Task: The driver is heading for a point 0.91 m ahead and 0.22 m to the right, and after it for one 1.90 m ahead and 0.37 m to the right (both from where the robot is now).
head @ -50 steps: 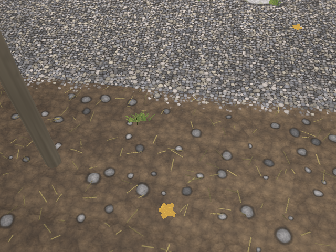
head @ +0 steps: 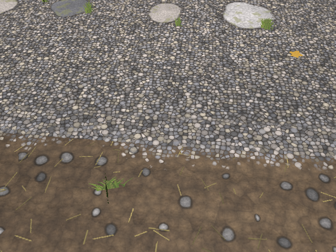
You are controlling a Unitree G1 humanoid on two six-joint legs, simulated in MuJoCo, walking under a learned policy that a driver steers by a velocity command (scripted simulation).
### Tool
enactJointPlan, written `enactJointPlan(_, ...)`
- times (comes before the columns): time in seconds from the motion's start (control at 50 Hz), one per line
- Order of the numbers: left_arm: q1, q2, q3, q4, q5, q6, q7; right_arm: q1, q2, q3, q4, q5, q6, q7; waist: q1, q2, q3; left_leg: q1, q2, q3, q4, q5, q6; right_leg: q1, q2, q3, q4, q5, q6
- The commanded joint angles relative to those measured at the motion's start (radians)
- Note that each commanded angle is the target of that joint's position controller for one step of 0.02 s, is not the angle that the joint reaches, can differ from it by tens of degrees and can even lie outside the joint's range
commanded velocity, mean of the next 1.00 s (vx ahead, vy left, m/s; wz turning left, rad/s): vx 0.50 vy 0.00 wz -0.34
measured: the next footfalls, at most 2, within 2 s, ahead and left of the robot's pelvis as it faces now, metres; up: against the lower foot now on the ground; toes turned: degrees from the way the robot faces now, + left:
left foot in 0.32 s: +0.32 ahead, +0.17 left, +0.00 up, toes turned -1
right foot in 0.88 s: +0.56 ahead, -0.11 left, +0.00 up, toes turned -22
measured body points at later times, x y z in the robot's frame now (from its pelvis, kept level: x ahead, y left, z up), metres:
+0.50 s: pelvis +0.25 +0.08 +0.02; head +0.27 +0.10 +0.47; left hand +0.34 +0.35 -0.12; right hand +0.34 -0.19 -0.10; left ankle +0.28 +0.17 -0.73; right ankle +0.23 -0.08 -0.64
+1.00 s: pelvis +0.50 -0.02 +0.01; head +0.54 -0.03 +0.45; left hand +0.73 +0.18 -0.11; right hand +0.48 -0.31 -0.12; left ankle +0.45 +0.16 -0.62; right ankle +0.52 -0.10 -0.73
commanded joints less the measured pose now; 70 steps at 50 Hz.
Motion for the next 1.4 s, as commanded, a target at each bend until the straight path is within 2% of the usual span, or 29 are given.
enactJointPlan(0.02, -0.02, 0.108, 0.012, -0.033, 0.013, -0.038, 0.013, -0.093, -0.078, -0.024, -0.122, -0.035, 0.004, -0.017, -0.021, 0.016, 0.11, -0.377, 0.143, -0.043, -0.257, 0.262, -0.06, 0.095, -0.432, 0.56, -0.351, -0.103, -0.221)
enactJointPlan(0.08, -0.011, 0.174, 0.031, -0.018, 0.03, -0.038, 0.026, -0.081, -0.039, -0.03, -0.135, -0.068, 0.007, -0.018, -0.037, -0.112, 0.092, -0.081, 0.153, 0.009, -0.615, 0.41, -0.109, -0.128, -0.26, 0.279, -0.37, 0.137, -0.18)
enactJointPlan(0.12, 0.04, 0.177, 0.04, -0.01, 0.0, -0.037, 0.042, -0.193, -0.037, -0.022, -0.164, -0.065, -0.002, -0.003, 0.016, -0.077, 0.055, 0.002, 0.136, 0.034, -0.885, 0.532, -0.098, -0.073, -0.239, 0.197, -0.369, 0.218, -0.163)
enactJointPlan(0.2, 0.138, 0.202, 0.064, 0.026, -0.029, -0.018, 0.051, -0.352, -0.04, -0.017, -0.204, -0.035, 0.002, 0.02, 0.093, -0.074, 0.051, 0.01, 0.091, 0.062, -1.13, 0.534, -0.078, 0.143, -0.28, 0.212, -0.374, 0.115, -0.142)
enactJointPlan(0.24, 0.181, 0.188, 0.066, 0.043, -0.031, -0.006, 0.047, -0.421, -0.056, -0.024, -0.23, -0.038, -0.007, 0.032, 0.115, -0.068, 0.068, 0.026, 0.068, 0.071, -1.21, 0.474, -0.059, 0.212, -0.292, 0.242, -0.338, 0.098, -0.128)
enactJointPlan(0.3, 0.173, 0.199, 0.068, 0.047, -0.023, 0.011, 0.045, -0.312, -0.107, -0.052, -0.205, -0.039, -0.024, 0.042, 0.038, -0.086, 0.006, 0.259, 0.03, 0.096, -1.309, 0.361, -0.013, 0.231, -0.26, 0.241, -0.205, 0.192, -0.084)
enactJointPlan(0.32, 0.146, 0.168, 0.056, 0.03, -0.014, 0.008, 0.043, -0.138, -0.169, -0.079, -0.162, -0.052, -0.029, 0.036, -0.041, -0.049, -0.11, 0.526, 0.091, 0.038, -1.269, 0.413, 0.03, 0.125, -0.191, 0.187, 0.001, 0.239, -0.049)
enactJointPlan(0.34, 0.176, 0.082, 0.032, -0.002, -0.006, -0.011, 0.041, 0.042, -0.27, -0.109, -0.13, -0.068, -0.025, 0.027, -0.084, 0.136, -0.278, 0.958, 0.325, -0.255, -1.264, 0.436, 0.135, -0.227, -0.055, 0.07, 0.38, -0.014, 0.024)
enactJointPlan(0.36, 0.186, 0.098, 0.028, -0.008, -0.013, -0.033, 0.036, 0.133, -0.256, -0.11, -0.094, -0.055, -0.018, 0.031, -0.099, 0.269, -0.386, 1.064, 0.435, -0.563, -1.377, 0.261, 0.217, -0.418, -0.02, 0.139, 0.61, -0.348, 0.044)
enactJointPlan(0.38, 0.139, 0.179, 0.057, -0.006, -0.03, -0.036, 0.036, 0.076, -0.19, -0.09, -0.11, -0.057, -0.017, 0.028, -0.098, 0.163, -0.271, 0.978, 0.411, -0.504, -1.416, 0.137, 0.186, -0.514, -0.064, 0.197, 0.717, -0.298, 0.039)
enactJointPlan(0.42, 0.041, 0.175, 0.065, -0.033, -0.028, -0.019, 0.048, -0.113, -0.131, -0.071, -0.135, -0.059, -0.017, 0.027, -0.028, 0.083, -0.073, 0.682, 0.328, -0.266, -1.505, 0.174, 0.126, -0.481, -0.143, 0.15, 0.65, -0.113, 0.034)
enactJointPlan(0.46, 0.068, 0.144, 0.073, -0.028, -0.019, 0.009, 0.053, -0.2, -0.092, -0.064, -0.126, -0.07, -0.025, 0.033, 0.045, 0.113, 0.002, 0.508, 0.283, -0.131, -1.582, 0.276, 0.098, -0.367, -0.178, 0.159, 0.575, -0.032, 0.034)
enactJointPlan(0.66, -0.156, 0.084, 0.069, -0.112, -0.006, 0.026, 0.02, -0.13, -0.136, -0.081, -0.036, -0.061, -0.023, -0.005, 0.019, 0.037, 0.075, 0.51, 0.242, 0.224, -1.638, 0.535, 0.064, -0.319, -0.146, 0.089, 0.186, 0.347, 0.039)
enactJointPlan(0.76, -0.293, 0.08, 0.059, -0.182, -0.013, 0.024, -0.023, -0.048, -0.173, -0.096, 0.003, -0.047, -0.002, 0.0, -0.018, 0.018, 0.13, 0.712, 0.307, 0.263, -1.566, 0.64, 0.065, -0.375, -0.141, 0.027, 0.07, 0.208, 0.001)
enactJointPlan(0.82, -0.257, 0.116, 0.076, -0.203, -0.013, 0.027, -0.032, -0.069, -0.218, -0.109, -0.002, -0.034, 0.013, -0.004, 0.035, 0.073, 0.071, 0.743, 0.308, 0.311, -1.396, 1.111, 0.04, -0.199, -0.061, -0.071, 0.054, 0.037, -0.05)
enactJointPlan(0.86, -0.016, 0.196, 0.12, -0.147, -0.02, 0.029, -0.024, -0.095, -0.237, -0.11, -0.009, -0.028, 0.023, -0.007, 0.172, 0.071, -0.055, 0.668, 0.262, 0.349, -1.063, 1.241, 0.002, 0.151, 0.02, -0.096, -0.054, 0.078, -0.113)
enactJointPlan(0.88, 0.148, 0.286, 0.154, -0.105, -0.016, 0.037, -0.002, -0.1, -0.217, -0.101, -0.033, -0.047, 0.016, -0.007, 0.233, -0.029, -0.157, 0.382, 0.221, 0.348, -0.745, 0.896, -0.043, 0.495, -0.113, 0.135, -0.067, 0.086, -0.179)
enactJointPlan(0.9, 0.112, 0.379, 0.16, -0.123, -0.025, 0.029, 0.004, -0.045, -0.07, -0.052, -0.103, -0.062, -0.022, 0.015, 0.116, -0.3, -0.252, -0.081, -0.023, 0.236, -0.357, -0.037, -0.105, 0.82, -0.387, 0.749, -0.207, -0.049, -0.395)
enactJointPlan(0.92, 0.18, 0.297, 0.131, -0.129, -0.001, 0.027, 0.01, -0.15, -0.152, -0.067, -0.119, -0.025, -0.077, 0.038, 0.183, -0.181, -0.325, -0.203, -0.006, 0.013, -0.295, -0.063, -0.067, 0.858, -0.403, 0.833, -0.307, -0.101, -0.377)
enactJointPlan(0.94, 0.143, 0.232, 0.114, -0.125, 0.006, 0.018, 0.014, -0.233, -0.177, -0.073, -0.142, 0.002, -0.095, 0.046, 0.184, -0.14, -0.207, -0.252, 0.044, 0.013, -0.338, 0.019, -0.037, 0.772, -0.362, 0.657, -0.296, -0.002, -0.314)
enactJointPlan(0.98, -0.011, 0.152, 0.087, -0.147, -0.011, -0.001, 0.009, -0.245, -0.165, -0.082, -0.125, -0.041, -0.083, 0.025, 0.093, -0.002, -0.062, -0.114, 0.123, 0.024, -0.556, 0.145, -0.039, 0.471, -0.26, 0.421, -0.314, 0.205, -0.218)
enactJointPlan(1.04, -0.034, 0.181, 0.088, -0.157, -0.01, -0.008, 0.022, -0.209, -0.145, -0.089, -0.15, -0.06, -0.047, 0.023, 0.023, -0.037, -0.022, 0.0, 0.126, 0.032, -0.687, 0.175, -0.093, 0.265, -0.242, 0.377, -0.35, 0.34, -0.241)
enactJointPlan(1.16, 0.051, 0.225, 0.102, -0.136, -0.013, -0.004, 0.042, -0.429, -0.08, -0.056, -0.215, -0.064, -0.039, 0.032, 0.101, -0.088, 0.034, 0.127, 0.038, 0.085, -1.167, 0.569, -0.111, 0.114, -0.147, 0.261, -0.361, 0.233, -0.155)
enactJointPlan(1.28, 0.137, 0.208, 0.096, -0.08, -0.011, -0.001, 0.045, -0.482, -0.145, -0.063, -0.25, -0.051, -0.055, 0.054, 0.118, -0.123, 0.054, 0.13, 0.037, 0.052, -1.284, 0.508, -0.048, 0.303, -0.245, 0.367, -0.261, 0.185, -0.124)
enactJointPlan(1.32, 0.122, 0.213, 0.096, -0.084, -0.007, 0.006, 0.048, -0.396, -0.169, -0.074, -0.229, -0.053, -0.062, 0.053, 0.064, -0.135, 0.027, 0.244, 0.011, 0.085, -1.325, 0.435, -0.01, 0.333, -0.23, 0.364, -0.164, 0.36, -0.101)
enactJointPlan(1.34, 0.108, 0.191, 0.088, -0.093, -0.003, 0.006, 0.045, -0.276, -0.2, -0.089, -0.197, -0.062, -0.065, 0.05, 0.009, -0.113, -0.057, 0.421, 0.03, 0.072, -1.314, 0.455, 0.027, 0.302, -0.178, 0.326, -0.018, 0.462, -0.079)
enactJointPlan(1.36, 0.1, 0.16, 0.072, -0.116, 0.012, 0.005, 0.043, -0.1, -0.249, -0.102, -0.17, -0.07, -0.064, 0.046, -0.062, -0.018, -0.198, 0.686, 0.178, -0.094, -1.288, 0.469, 0.089, 0.156, -0.107, 0.252, 0.261, 0.285, -0.043)
enactJointPlan(1.38, 0.266, 0.09, 0.053, -0.109, -0.021, -0.01, 0.038, 0.001, -0.314, -0.121, -0.123, -0.068, -0.053, 0.057, -0.006, 0.293, -0.308, 1.009, 0.385, -0.548, -1.385, 0.242, 0.265, -0.221, 0.041, 0.174, 0.599, -0.276, 0.037)
enactJointPlan(1.4, 0.232, 0.171, 0.062, -0.095, -0.029, -0.018, 0.039, 0.001, -0.226, -0.099, -0.12, -0.038, -0.048, 0.064, -0.033, 0.204, -0.253, 0.997, 0.383, -0.689, -1.474, -0.024, 0.251, -0.366, -0.007, 0.235, 0.71, -0.351, 0.033)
